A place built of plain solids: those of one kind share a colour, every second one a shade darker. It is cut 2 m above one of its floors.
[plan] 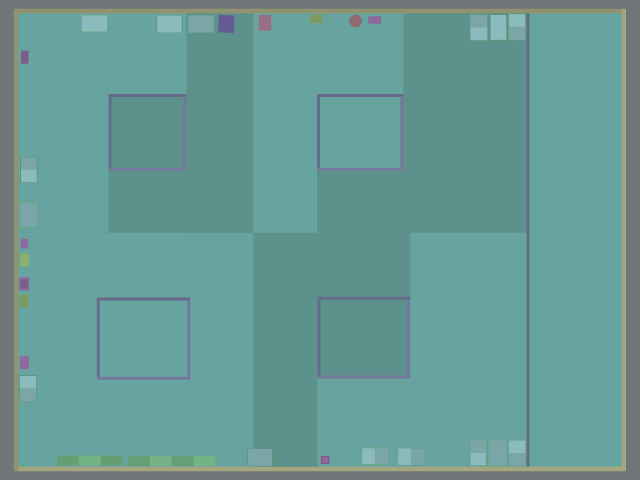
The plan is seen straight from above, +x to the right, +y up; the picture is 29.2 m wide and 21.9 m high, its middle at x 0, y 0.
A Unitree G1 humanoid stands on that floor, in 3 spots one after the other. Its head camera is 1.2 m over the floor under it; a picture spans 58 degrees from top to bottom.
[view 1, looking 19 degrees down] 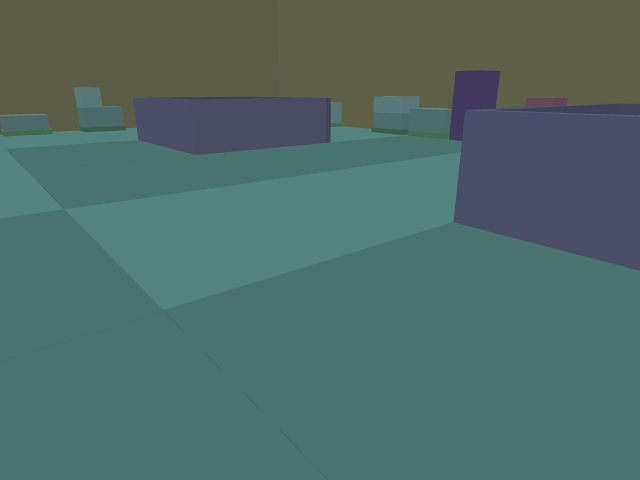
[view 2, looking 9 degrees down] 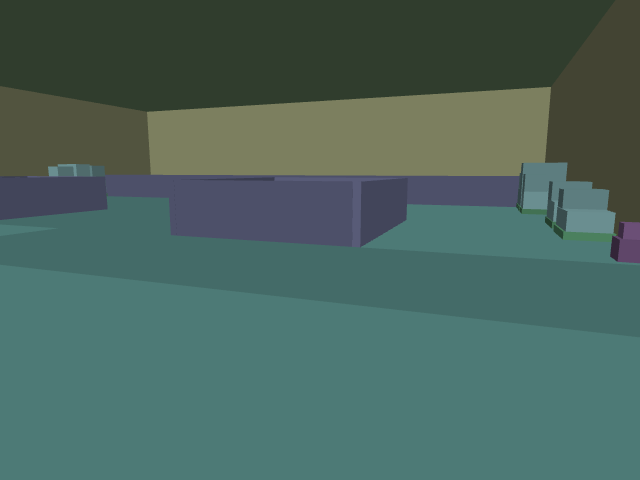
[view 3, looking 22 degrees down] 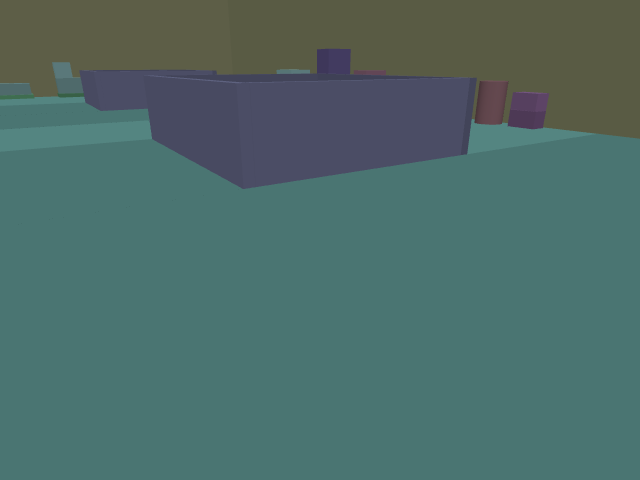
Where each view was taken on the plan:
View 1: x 2.18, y -0.37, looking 141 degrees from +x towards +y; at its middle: floor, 3.69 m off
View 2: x -6.70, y -8.16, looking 21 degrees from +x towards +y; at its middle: guard_wall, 7.15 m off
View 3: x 7.91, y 1.43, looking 147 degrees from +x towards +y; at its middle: floor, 3.20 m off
